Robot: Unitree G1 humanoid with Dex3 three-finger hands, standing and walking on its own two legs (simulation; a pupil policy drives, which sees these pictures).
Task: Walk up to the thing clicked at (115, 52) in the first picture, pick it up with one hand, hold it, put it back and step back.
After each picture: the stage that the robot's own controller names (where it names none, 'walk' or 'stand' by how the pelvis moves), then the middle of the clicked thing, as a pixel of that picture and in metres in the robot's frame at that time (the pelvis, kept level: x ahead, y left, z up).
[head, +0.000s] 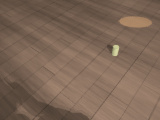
stand; (115, 50) +1.27 -0.35 -0.72
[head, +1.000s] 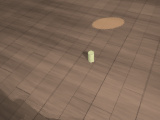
walk; (91, 56) +1.19 +0.03 -0.69
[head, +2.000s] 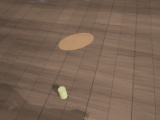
walk; (62, 92) +0.72 +0.26 -0.71
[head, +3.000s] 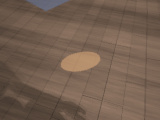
walk; out of the picture +0.45 +0.17 -0.70
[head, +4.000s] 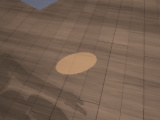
stand; out of the picture +0.37 +0.20 -0.72
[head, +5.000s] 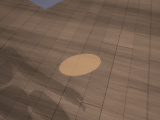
stand; out of the picture +0.34 +0.18 -0.72
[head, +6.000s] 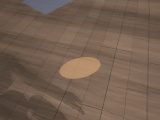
stand; out of the picture +0.36 +0.18 -0.73
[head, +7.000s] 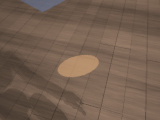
stand; out of the picture +0.35 +0.20 -0.73
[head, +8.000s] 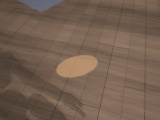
stand; out of the picture +0.35 +0.20 -0.73
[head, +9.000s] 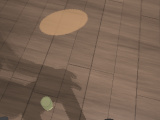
go down; (47, 103) +0.39 +0.20 -0.58
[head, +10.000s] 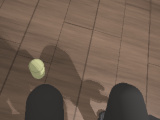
go down; (37, 69) +0.44 +0.21 -0.32
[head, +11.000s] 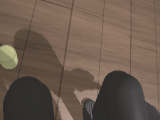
close in; (7, 58) +0.43 +0.23 -0.26
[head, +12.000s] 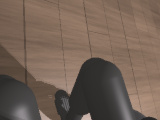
close; out of the picture +0.43 +0.25 -0.22
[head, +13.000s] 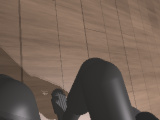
close; out of the picture +0.42 +0.26 -0.23
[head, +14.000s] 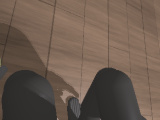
lift; out of the picture +0.36 +0.25 -0.19
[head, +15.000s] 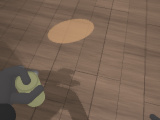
lift; (31, 90) +0.32 +0.18 +0.00
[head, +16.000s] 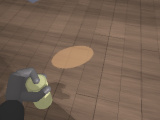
hold; (40, 92) +0.33 +0.16 +0.00
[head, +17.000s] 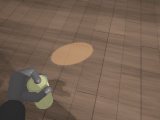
hold; (41, 92) +0.33 +0.16 -0.02
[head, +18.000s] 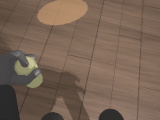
crouch; (30, 73) +0.39 +0.19 -0.07
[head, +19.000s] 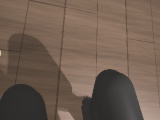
lower; out of the picture +0.47 +0.26 -0.14
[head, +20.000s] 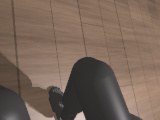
lower; out of the picture +0.44 +0.27 -0.23
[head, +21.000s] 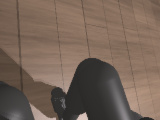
lower; out of the picture +0.43 +0.28 -0.23
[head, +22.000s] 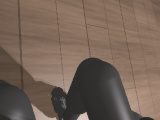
lower; out of the picture +0.43 +0.27 -0.23
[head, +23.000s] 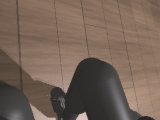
lower; out of the picture +0.43 +0.27 -0.23
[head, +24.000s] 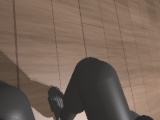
open; out of the picture +0.42 +0.25 -0.24
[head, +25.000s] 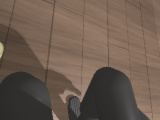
stand; out of the picture +0.42 +0.24 -0.25
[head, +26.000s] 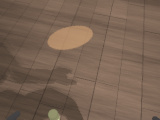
stand; (54, 116) +0.38 +0.18 -0.61
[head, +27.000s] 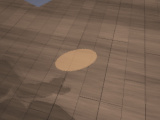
stand; out of the picture +0.38 +0.18 -0.67
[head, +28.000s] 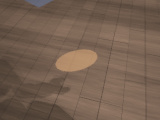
stand; out of the picture +0.37 +0.17 -0.67
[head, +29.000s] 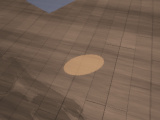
stand; out of the picture +0.39 +0.17 -0.72
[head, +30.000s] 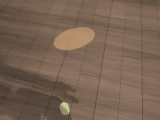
walk; (64, 108) +0.44 +0.14 -0.70
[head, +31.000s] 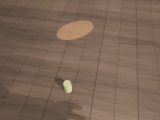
walk; (67, 86) +0.67 +0.18 -0.70
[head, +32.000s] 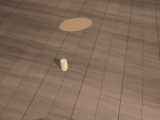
stand; (64, 64) +1.01 +0.17 -0.71
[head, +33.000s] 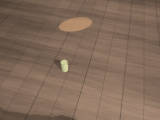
stand; (64, 65) +0.99 +0.20 -0.72
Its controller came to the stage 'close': yes
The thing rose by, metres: 0.71
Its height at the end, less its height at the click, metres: +0.00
